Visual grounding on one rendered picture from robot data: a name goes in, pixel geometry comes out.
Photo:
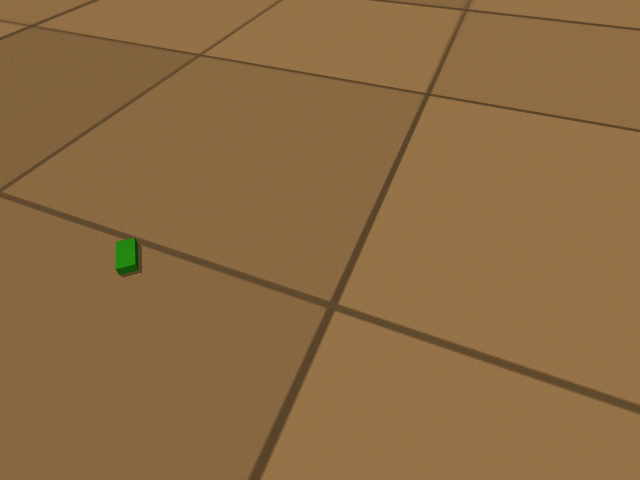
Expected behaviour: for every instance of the small box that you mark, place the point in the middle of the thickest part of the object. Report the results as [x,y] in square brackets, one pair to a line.
[127,256]

